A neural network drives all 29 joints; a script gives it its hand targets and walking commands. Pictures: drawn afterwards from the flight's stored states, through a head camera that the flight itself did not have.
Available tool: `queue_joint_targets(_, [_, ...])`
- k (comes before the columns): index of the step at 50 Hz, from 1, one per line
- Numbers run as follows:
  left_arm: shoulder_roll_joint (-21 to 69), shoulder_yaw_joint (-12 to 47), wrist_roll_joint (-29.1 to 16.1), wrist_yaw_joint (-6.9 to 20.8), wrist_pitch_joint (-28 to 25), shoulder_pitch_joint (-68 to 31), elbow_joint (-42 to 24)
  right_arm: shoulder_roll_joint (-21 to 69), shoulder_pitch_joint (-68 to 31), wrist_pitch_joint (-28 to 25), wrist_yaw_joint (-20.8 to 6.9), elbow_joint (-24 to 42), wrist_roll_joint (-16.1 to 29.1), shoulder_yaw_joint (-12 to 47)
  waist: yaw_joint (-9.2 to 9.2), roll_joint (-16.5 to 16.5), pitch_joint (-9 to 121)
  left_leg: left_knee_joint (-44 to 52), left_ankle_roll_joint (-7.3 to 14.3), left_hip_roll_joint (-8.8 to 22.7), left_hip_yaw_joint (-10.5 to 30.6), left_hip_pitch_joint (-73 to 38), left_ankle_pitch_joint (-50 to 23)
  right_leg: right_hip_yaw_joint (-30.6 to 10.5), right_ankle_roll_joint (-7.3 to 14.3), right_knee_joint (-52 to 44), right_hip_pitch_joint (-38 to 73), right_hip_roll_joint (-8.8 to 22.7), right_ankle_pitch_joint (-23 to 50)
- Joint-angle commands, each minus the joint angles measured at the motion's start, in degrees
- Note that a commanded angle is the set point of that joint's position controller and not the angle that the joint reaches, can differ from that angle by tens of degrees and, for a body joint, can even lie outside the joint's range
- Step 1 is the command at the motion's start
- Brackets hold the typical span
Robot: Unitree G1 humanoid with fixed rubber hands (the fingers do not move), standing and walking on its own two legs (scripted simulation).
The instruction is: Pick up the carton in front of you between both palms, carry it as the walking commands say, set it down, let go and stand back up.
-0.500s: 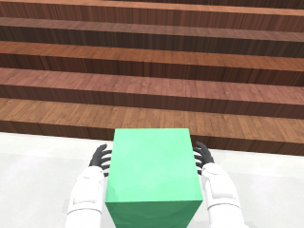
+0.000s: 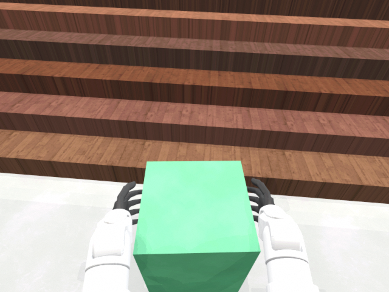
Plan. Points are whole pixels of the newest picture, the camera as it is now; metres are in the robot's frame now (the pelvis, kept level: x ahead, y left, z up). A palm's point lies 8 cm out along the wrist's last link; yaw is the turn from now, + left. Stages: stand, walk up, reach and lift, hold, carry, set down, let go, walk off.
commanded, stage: hold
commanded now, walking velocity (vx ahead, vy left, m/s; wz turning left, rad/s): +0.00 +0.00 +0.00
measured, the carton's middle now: (194, 229) +0.30 +0.00 -0.02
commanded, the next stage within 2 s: carry in 0.58 s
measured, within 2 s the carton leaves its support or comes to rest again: neither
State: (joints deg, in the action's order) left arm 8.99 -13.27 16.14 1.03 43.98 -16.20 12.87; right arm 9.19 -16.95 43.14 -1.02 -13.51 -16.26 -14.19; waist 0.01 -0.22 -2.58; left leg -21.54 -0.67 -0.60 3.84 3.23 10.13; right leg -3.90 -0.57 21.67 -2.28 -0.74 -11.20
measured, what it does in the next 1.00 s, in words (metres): walks ahead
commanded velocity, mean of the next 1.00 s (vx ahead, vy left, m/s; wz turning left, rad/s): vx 0.23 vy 0.00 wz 0.00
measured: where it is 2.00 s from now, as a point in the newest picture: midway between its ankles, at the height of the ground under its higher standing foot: (202, 240)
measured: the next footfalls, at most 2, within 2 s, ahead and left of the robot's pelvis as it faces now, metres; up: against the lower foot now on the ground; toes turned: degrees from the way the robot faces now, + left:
left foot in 1.02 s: +0.20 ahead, +0.09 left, +0.00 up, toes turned +9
right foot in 1.38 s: +0.49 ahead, -0.16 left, +0.00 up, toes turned -15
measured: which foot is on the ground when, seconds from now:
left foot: down 0.00-0.78, up 0.80-1.00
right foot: down 0.00-1.00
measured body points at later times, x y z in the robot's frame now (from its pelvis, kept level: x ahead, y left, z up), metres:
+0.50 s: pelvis +0.01 +0.00 +0.00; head -0.03 +0.00 +0.45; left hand +0.31 +0.15 +0.04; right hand +0.31 -0.15 +0.05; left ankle +0.03 +0.13 -0.74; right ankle +0.02 -0.13 -0.74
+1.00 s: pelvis +0.12 -0.01 +0.00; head +0.10 -0.01 +0.45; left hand +0.40 +0.14 +0.08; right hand +0.40 -0.16 +0.08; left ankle +0.15 +0.09 -0.74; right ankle +0.02 -0.13 -0.74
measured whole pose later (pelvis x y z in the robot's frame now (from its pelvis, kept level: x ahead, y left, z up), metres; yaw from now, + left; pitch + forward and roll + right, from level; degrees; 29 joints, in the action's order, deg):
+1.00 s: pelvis +0.12 -0.01 +0.00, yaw +0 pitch +5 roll +2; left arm 7.5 -5.4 7.2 -4.7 63.8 -8.4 -14.8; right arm 7.1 -9.7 62.8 3.8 13.3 -5.8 -7.3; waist 0.5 -1.8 9.4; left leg -27.0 -0.1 0.6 -10.3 21.5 16.6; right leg 1.3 -0.6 23.7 -8.5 3.1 -20.2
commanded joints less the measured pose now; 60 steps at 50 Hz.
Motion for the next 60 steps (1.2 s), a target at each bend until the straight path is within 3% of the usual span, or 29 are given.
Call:
queue_joint_targets(1, [50.94,30.06,-13.78,12.70,-2.26,-29.41,-1.46,51.60,-27.22,-1.29,-12.90,-0.26,13.39,29.70,-0.06,0.17,11.38,3.52,0.63,-4.49,-0.39,-2.78,-0.56,0.36,0.39,-4.36,-1.49,-4.20,1.27])
queue_joint_targets(28, [50.05,31.30,-14.54,11.80,-1.68,-23.53,-5.38,50.34,-21.71,-0.82,-12.36,3.92,14.20,31.04,0.05,0.18,12.82,3.80,0.30,-4.72,-0.08,-5.16,-9.84,0.03,-0.05,-4.57,1.19,-4.71,9.85])
queue_joint_targets(29, [50.60,32.22,-15.39,11.97,-1.38,-25.45,-4.73,50.48,-24.69,-0.59,-12.35,4.30,15.41,32.45,0.06,1.78,15.48,-0.99,0.86,6.15,-1.77,1.17,-1.73,0.48,0.69,0.54,-5.63,6.00,2.99])
queue_joint_targets(31, [50.94,33.66,-17.24,11.97,-1.10,-26.72,-6.66,51.13,-23.61,-0.26,-12.02,5.21,16.60,33.88,-0.19,2.05,14.02,3.18,1.85,6.65,2.29,7.32,25.54,-0.37,0.92,-0.18,-11.81,4.31,-21.69])
queue_joint_targets(32, [51.27,35.01,-17.99,11.86,-0.86,-27.87,-7.95,51.23,-24.59,0.01,-11.80,6.62,17.43,35.14,-0.36,2.87,12.58,4.43,2.31,7.09,3.61,8.72,32.76,0.18,0.61,0.65,-15.25,3.51,-27.12])
queue_joint_targets(33, [51.61,36.34,-18.87,11.72,-0.45,-28.47,-9.31,51.42,-25.32,0.41,-11.49,8.25,18.06,36.45,-0.47,4.38,11.88,4.94,2.72,8.20,4.98,8.64,32.27,1.19,0.26,3.00,-17.42,2.94,-24.31])
queue_joint_targets(35, [51.17,39.03,-20.96,11.35,1.03,-28.49,-11.75,51.29,-24.04,1.94,-10.66,10.69,19.39,38.67,-0.57,7.38,15.72,7.18,4.69,11.69,9.41,7.46,26.51,6.57,-0.30,10.54,-16.46,0.82,-11.80])
queue_joint_targets(37, [49.80,42.13,-23.54,10.88,3.56,-27.51,-14.84,49.97,-22.24,4.64,-9.65,14.07,20.84,41.27,-0.22,7.63,18.29,6.02,5.91,11.57,8.20,8.99,25.13,8.74,0.16,5.67,-13.01,0.24,-11.57])
queue_joint_targets(38, [49.41,43.30,-24.60,10.60,5.12,-27.35,-16.27,49.00,-23.00,6.26,-9.22,16.45,21.83,42.66,0.02,6.41,18.34,3.59,5.19,10.18,5.28,12.47,26.10,7.73,0.59,2.31,-9.44,1.08,-13.07])
queue_joint_targets(39, [48.64,43.94,-25.35,10.25,6.82,-27.24,-17.59,47.97,-23.55,8.07,-8.91,18.36,22.91,43.85,0.28,1.73,16.85,-2.63,3.42,7.30,0.43,17.75,24.67,2.37,1.74,-2.09,-5.96,4.64,-16.82])
queue_joint_targets(40, [47.32,43.99,-25.66,9.77,8.61,-25.84,-18.14,47.27,-24.25,10.03,-8.74,19.93,24.00,45.10,1.03,-9.09,16.01,-15.02,0.94,3.67,-5.99,26.16,21.07,-10.50,4.97,-7.38,-1.20,12.74,-23.25])
queue_joint_targets(41, [45.90,43.83,-25.67,9.19,10.44,-24.33,-18.55,46.78,-24.57,12.01,-8.61,20.80,25.25,46.20,1.44,-15.60,13.49,-21.73,0.01,1.76,-9.84,36.10,19.08,-21.12,8.66,-11.13,3.91,19.03,-20.69])
queue_joint_targets(42, [45.60,44.01,-25.95,8.57,12.04,-23.31,-19.94,46.51,-25.99,13.71,-8.68,22.28,27.11,47.15,1.75,-13.99,11.33,-22.20,0.80,3.33,-8.78,39.97,20.09,-24.45,11.68,-11.97,4.72,21.31,-12.62])
queue_joint_targets(43, [45.20,44.33,-26.53,8.06,13.52,-23.30,-22.22,47.16,-26.34,15.13,-8.72,23.18,29.01,48.30,1.68,-10.02,12.28,-21.09,1.17,4.03,-8.34,39.74,19.76,-21.53,12.20,-11.18,5.66,20.86,-6.84])
queue_joint_targets(44, [45.19,45.00,-27.38,7.62,14.92,-23.45,-24.94,47.84,-25.38,16.26,-8.69,24.09,30.54,49.06,1.46,-7.48,14.68,-18.49,1.15,3.70,-9.20,37.29,17.75,-16.63,11.33,-9.67,6.27,19.30,-3.16])
queue_joint_targets(46, [45.98,46.89,-29.41,7.23,17.29,-22.70,-29.60,48.77,-22.21,18.17,-8.40,26.50,32.23,49.73,1.46,-8.57,18.23,-13.24,0.67,1.13,-12.61,30.72,12.11,-8.05,8.86,-7.64,5.32,15.55,1.84])
queue_joint_targets(48, [46.71,47.90,-30.58,7.34,19.49,-19.92,-32.16,48.97,-18.87,20.13,-7.95,29.17,32.24,49.51,1.07,-9.30,19.63,-5.23,0.35,-0.20,-15.78,21.54,6.51,-1.79,7.51,-4.77,1.25,12.98,1.66])
queue_joint_targets(49, [47.08,48.05,-30.99,7.53,20.54,-17.93,-32.82,48.77,-16.80,21.10,-7.77,30.22,31.92,49.09,0.68,-7.63,20.56,-0.44,0.35,-0.66,-17.16,12.25,1.95,1.50,6.57,-1.27,-4.31,11.59,0.06])
queue_joint_targets(50, [47.16,48.15,-31.34,7.78,21.46,-16.22,-33.47,48.27,-14.63,22.02,-7.59,30.97,31.53,48.59,0.26,-4.82,22.82,1.49,0.94,0.57,-15.89,-0.51,-0.04,4.43,5.23,4.29,-12.34,10.35,1.29])
queue_joint_targets(51, [46.79,48.16,-31.70,8.12,22.38,-15.24,-34.06,47.37,-12.24,22.90,-7.32,31.58,30.86,48.09,-0.69,1.52,25.92,3.46,2.82,8.23,-6.44,-13.25,6.18,8.12,3.14,14.84,-22.09,8.42,-2.68])
queue_joint_targets(52, [46.17,48.42,-32.32,8.49,23.49,-16.16,-35.59,46.77,-10.24,23.50,-7.12,31.58,29.56,47.66,-1.27,15.51,25.68,8.37,9.17,22.86,16.34,-20.35,14.82,12.89,0.46,29.57,-37.35,3.61,-13.42])
queue_joint_targets(53, [46.29,48.80,-33.35,8.84,24.44,-18.23,-37.00,48.39,-10.92,23.99,-6.98,31.89,29.08,47.41,-1.22,15.51,22.14,9.85,15.15,28.66,26.09,-18.45,14.10,8.93,1.12,35.41,-44.81,3.20,-18.80])
queue_joint_targets(54, [46.36,49.04,-34.17,9.19,24.92,-21.70,-38.40,49.10,-14.20,24.55,-6.92,34.19,30.11,47.51,-1.43,9.46,19.74,9.46,15.87,28.58,24.29,-15.06,9.45,5.91,1.89,39.56,-46.74,6.19,-19.29])
queue_joint_targets(55, [47.21,49.11,-35.02,9.40,25.35,-23.18,-38.22,49.17,-17.26,25.12,-6.83,35.63,31.17,47.73,-1.48,5.37,18.93,9.50,14.46,26.54,19.42,-12.03,7.12,5.40,2.08,40.72,-46.33,7.59,-17.82])
queue_joint_targets(56, [47.62,48.96,-35.63,9.42,25.59,-23.34,-37.81,48.91,-19.15,25.57,-6.79,36.64,31.98,48.00,-1.41,2.67,18.79,11.30,12.25,24.47,14.10,-9.29,9.99,5.32,1.85,38.02,-44.81,8.73,-14.49])
queue_joint_targets(58, [47.54,48.33,-35.44,8.89,25.98,-22.79,-37.01,48.42,-20.46,26.33,-6.87,37.18,33.18,48.67,-1.30,4.50,17.73,13.62,9.46,20.47,4.89,-6.38,7.85,8.07,0.73,30.07,-40.82,8.08,-7.86])
queue_joint_targets(60, [46.71,47.42,-34.13,8.11,26.45,-20.32,-35.47,47.72,-19.32,27.13,-7.21,36.05,33.75,48.60,-1.07,5.91,17.67,13.06,8.37,17.68,-1.39,-5.01,2.40,10.26,-0.38,22.55,-36.79,6.81,-3.72])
